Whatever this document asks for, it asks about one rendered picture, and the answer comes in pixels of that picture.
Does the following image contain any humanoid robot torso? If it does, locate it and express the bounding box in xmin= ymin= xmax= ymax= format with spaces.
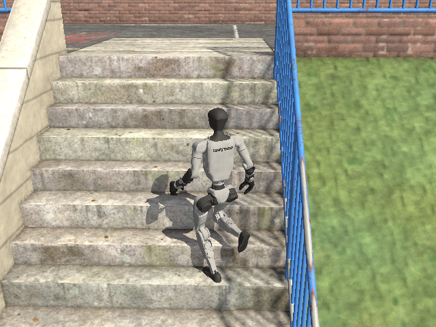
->
xmin=202 ymin=134 xmax=235 ymax=206

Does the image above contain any left robot upper arm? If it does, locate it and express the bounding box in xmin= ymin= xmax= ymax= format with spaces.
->
xmin=190 ymin=139 xmax=207 ymax=178

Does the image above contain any right robot upper arm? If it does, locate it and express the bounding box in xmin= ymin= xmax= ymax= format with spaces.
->
xmin=231 ymin=136 xmax=254 ymax=170

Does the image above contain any robot left forearm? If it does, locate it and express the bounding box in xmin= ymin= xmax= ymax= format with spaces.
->
xmin=174 ymin=169 xmax=193 ymax=189

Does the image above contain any robot right thigh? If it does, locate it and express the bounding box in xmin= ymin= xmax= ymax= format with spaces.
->
xmin=213 ymin=185 xmax=238 ymax=223

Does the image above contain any left robot hand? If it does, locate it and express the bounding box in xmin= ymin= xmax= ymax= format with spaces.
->
xmin=170 ymin=181 xmax=184 ymax=196

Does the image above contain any right robot hand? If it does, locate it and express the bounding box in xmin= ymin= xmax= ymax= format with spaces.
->
xmin=239 ymin=179 xmax=255 ymax=194

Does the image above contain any robot right forearm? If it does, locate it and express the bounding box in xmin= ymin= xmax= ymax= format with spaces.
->
xmin=245 ymin=161 xmax=255 ymax=183

